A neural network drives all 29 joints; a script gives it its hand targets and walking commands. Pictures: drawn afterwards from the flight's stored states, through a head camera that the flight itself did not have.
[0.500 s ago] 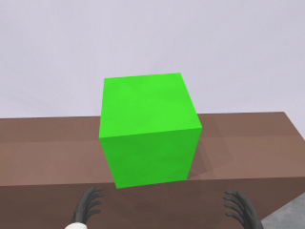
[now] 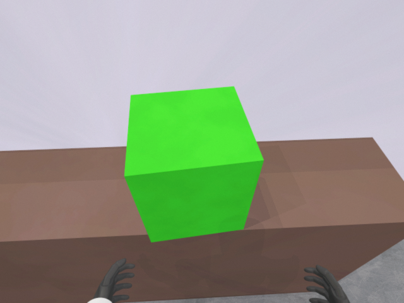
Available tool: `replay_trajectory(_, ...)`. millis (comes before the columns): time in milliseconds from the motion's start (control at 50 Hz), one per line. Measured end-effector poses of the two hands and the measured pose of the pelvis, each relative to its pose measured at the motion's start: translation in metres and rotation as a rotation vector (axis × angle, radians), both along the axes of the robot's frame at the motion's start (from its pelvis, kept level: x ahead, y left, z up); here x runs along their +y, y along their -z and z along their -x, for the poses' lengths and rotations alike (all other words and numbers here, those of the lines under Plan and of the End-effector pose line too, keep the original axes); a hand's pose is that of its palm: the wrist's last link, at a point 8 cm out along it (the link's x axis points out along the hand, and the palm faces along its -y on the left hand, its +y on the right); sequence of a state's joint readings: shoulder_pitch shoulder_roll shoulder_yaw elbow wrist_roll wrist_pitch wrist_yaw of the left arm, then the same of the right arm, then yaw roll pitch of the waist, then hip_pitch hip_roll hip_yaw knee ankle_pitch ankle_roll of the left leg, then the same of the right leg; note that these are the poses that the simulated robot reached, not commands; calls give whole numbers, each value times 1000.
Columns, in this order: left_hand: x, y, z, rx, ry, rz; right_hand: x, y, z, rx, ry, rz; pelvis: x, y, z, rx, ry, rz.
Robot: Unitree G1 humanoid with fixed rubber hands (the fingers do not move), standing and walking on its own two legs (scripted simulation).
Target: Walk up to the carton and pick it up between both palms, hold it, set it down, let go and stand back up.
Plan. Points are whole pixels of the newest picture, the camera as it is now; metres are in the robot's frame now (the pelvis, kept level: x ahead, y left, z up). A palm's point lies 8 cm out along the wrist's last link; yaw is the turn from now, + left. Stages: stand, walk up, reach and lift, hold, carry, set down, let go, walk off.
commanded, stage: let go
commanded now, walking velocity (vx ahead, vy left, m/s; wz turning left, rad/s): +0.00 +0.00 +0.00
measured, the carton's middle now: (191, 167) +0.38 +0.07 +0.05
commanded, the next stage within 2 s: stand in 0.38 s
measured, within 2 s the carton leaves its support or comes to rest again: neither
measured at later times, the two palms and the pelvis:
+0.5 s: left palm (106, 292) +0.16 +0.23 -0.10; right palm out of the picture +0.13 -0.23 -0.11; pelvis +0.01 +0.01 -0.01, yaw -4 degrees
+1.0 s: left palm out of the picture +0.08 +0.24 -0.14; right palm out of the picture -0.03 -0.22 -0.14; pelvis -0.02 +0.03 -0.02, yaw -9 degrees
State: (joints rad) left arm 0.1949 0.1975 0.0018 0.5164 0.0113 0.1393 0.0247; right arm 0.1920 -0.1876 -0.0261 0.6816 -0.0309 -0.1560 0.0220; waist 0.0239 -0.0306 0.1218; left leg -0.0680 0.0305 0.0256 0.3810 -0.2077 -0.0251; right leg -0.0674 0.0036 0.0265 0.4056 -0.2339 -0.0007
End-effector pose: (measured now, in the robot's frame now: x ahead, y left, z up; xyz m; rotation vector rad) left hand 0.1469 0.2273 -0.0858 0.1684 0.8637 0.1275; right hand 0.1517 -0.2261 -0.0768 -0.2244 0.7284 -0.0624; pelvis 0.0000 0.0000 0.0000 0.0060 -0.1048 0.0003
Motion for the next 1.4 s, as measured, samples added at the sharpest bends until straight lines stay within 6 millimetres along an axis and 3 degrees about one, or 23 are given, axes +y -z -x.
replay_trajectory(300, 0, -6, -33, -40, 51, 8, 5, 0, -6, -24, 4, -2, 9, 1, -7, 29, 19, 7)
replay_trajectory(420, -2, -2, -33, -49, 76, 17, 5, 7, -5, 33, 9, 6, 12, 2, -8, 53, 37, 7)
replay_trajectory(500, 5, 14, -15, -5, 97, 1, -8, 29, 23, 180, 96, 2, 12, 9, -7, 93, 63, 2)
replay_trajectory(620, 15, 36, 22, 127, 95, -31, -25, 58, 91, 378, 211, 16, 13, 18, -6, 122, 84, -1)
replay_trajectory(760, 18, 54, 47, 212, 94, -9, -17, 61, 150, 495, 300, 22, 23, 20, 0, 125, 103, -2)
replay_trajectory(860, 20, 60, 53, 245, 117, 3, -2, 60, 170, 498, 329, 18, 30, 19, 8, 129, 128, -7)
replay_trajectory(940, 19, 60, 59, 246, 120, -5, 5, 65, 175, 487, 329, -6, 28, 20, 13, 135, 150, -15)
replay_trajectory(1260, 33, 62, 104, 382, 104, 27, 55, 60, 227, 589, 383, -74, 49, 4, 25, 113, 169, 2)
replay_trajectory(1400, 39, 62, 130, 460, 86, 2, 67, 67, 237, 622, 391, -108, 51, 3, 27, 110, 167, -6)
